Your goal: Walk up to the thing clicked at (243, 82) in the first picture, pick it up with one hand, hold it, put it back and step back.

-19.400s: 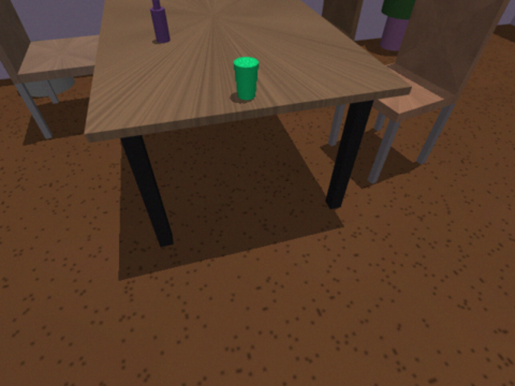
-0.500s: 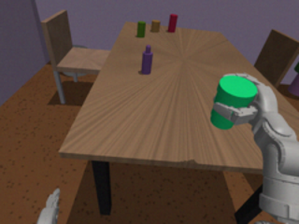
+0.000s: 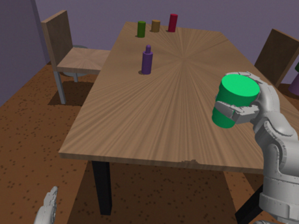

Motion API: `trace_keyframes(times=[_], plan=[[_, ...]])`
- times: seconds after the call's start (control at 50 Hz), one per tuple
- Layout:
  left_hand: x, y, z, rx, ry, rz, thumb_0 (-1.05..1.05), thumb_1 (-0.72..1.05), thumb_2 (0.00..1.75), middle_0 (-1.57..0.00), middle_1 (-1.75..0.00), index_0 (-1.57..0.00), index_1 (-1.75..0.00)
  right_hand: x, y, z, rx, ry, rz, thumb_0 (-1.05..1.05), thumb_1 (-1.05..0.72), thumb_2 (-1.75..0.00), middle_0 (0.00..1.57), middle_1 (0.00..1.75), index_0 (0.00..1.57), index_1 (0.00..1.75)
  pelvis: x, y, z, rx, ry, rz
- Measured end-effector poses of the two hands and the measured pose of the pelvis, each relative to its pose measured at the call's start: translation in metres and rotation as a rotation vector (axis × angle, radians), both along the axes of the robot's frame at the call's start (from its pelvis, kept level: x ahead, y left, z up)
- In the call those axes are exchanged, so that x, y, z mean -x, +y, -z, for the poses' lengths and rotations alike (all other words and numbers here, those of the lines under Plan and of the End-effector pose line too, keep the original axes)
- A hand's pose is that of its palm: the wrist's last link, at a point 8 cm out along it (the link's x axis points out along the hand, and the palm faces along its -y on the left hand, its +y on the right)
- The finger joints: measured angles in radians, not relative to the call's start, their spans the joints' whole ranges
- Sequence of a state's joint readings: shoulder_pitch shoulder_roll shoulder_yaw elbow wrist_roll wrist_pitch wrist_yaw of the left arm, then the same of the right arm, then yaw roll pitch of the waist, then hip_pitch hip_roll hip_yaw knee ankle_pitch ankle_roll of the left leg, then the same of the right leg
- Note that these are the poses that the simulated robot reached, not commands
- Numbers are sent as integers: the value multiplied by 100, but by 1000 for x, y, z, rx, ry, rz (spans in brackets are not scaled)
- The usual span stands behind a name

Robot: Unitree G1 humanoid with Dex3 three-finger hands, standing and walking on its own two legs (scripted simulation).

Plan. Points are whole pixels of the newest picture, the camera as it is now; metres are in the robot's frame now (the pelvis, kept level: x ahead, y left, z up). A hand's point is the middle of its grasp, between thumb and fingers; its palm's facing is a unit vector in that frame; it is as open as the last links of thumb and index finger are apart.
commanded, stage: hold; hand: right
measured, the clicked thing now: (230, 103) +0.34 -0.17 +0.24
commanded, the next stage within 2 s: crouch in 0.08 s
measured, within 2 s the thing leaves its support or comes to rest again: neither
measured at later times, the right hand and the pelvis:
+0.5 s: hand (225, 109) +0.36 -0.18 +0.21, palm faces +0.14 +0.99 +0.03, open 10.2 cm; pelvis -0.01 +0.00 +0.00, yaw +0 degrees
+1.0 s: hand (216, 115) +0.41 -0.19 +0.14, palm faces +0.15 +0.99 +0.02, open 10.2 cm; pelvis +0.00 +0.00 +0.00, yaw +2 degrees
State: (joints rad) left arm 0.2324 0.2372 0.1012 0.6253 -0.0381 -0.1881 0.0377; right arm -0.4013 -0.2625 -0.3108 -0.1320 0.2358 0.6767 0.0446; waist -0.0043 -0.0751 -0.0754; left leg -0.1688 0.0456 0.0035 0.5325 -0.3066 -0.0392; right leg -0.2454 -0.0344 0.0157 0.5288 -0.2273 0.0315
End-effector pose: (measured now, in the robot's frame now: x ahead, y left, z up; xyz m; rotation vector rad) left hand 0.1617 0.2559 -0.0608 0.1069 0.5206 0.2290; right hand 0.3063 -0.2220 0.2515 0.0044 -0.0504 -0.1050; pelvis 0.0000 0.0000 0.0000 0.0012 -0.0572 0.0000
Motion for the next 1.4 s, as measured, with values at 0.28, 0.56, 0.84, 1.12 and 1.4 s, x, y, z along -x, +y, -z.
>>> trace_keyframes(times=[0.28,0.56,0.84,1.12,1.4], plan=[[7,-8,8,22,34,21,-1,-53,5,-5,-6,-6,-5,0,4,-2,16,13,-23,0,41,-110,75,105,70,105,4,-1,0,-3,-3,1],[24,1,6,-18,51,-9,-1,-53,6,-5,-5,-5,-5,-28,-11,64,-38,151,52,0,43,-112,75,105,71,105,6,3,1,-2,20,-9],[32,1,12,-53,92,-43,-1,-53,6,-5,-5,-6,-5,-65,-12,96,-19,113,39,0,43,-113,75,106,70,106,6,1,3,-2,64,-25],[39,-1,12,-61,148,-45,-1,-52,5,-6,-5,-6,-5,-80,-26,125,-9,103,32,0,44,-113,75,106,70,106,5,-3,4,-4,102,-33],[31,2,5,-85,143,-72,-1,-52,5,-6,-5,-6,-5,-94,-28,135,-29,87,14,0,44,-113,75,106,70,106,-1,-4,5,-6,128,-37]])
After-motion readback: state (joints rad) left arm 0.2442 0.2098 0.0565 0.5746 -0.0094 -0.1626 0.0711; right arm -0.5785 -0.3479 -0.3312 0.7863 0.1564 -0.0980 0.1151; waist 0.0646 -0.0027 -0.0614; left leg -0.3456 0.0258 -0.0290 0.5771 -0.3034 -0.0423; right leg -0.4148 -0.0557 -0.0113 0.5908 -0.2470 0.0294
